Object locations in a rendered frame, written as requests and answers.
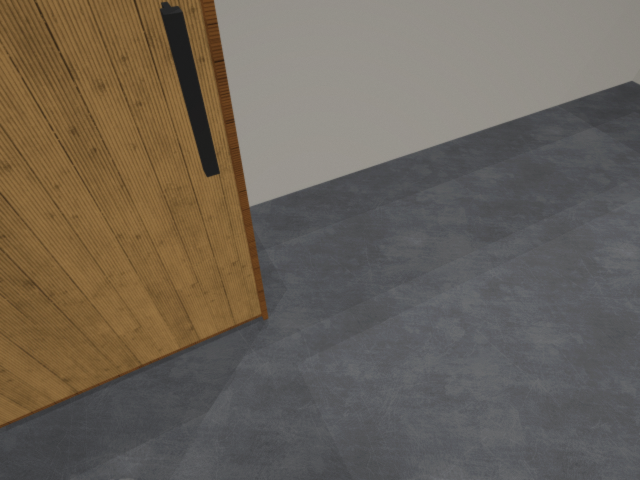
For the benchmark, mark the handle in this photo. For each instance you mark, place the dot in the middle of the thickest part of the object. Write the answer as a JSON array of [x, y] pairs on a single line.
[[177, 34]]

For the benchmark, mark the wardrobe door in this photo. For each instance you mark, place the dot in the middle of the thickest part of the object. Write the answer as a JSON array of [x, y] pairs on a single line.
[[115, 247]]

